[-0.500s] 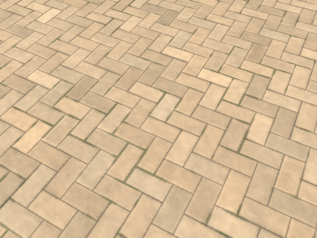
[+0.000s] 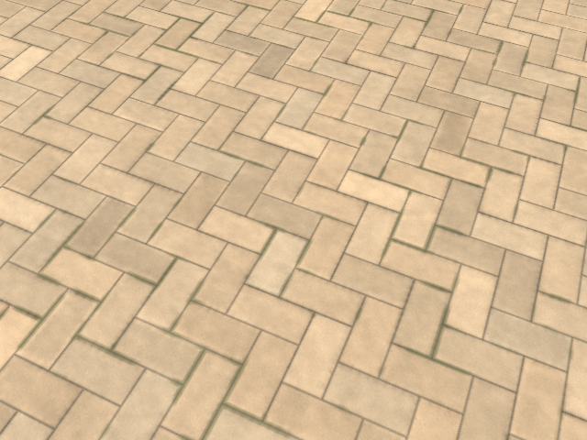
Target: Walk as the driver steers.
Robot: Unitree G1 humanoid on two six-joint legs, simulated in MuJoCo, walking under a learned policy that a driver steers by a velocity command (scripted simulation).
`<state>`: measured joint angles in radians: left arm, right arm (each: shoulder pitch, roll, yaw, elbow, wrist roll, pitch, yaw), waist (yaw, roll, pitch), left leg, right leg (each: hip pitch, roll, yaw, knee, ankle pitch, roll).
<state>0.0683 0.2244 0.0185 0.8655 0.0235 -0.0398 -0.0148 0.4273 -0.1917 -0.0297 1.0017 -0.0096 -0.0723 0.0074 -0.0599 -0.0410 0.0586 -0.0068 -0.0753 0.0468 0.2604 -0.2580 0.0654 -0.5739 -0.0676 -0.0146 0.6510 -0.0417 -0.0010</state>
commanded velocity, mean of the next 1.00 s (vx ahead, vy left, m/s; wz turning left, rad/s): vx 0.07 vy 0.00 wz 0.45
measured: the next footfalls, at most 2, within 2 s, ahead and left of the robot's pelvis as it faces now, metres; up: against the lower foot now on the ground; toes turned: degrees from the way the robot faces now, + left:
right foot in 0.08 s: +0.21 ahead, -0.10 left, +0.00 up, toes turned +1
left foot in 0.52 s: +0.09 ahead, +0.10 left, +0.00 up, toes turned +21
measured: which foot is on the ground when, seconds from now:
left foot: down 0.00-0.10, up 0.12-0.50, down 0.52-1.00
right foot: up 0.00-0.06, down 0.08-0.52, up 0.54-0.96, down 0.98-1.00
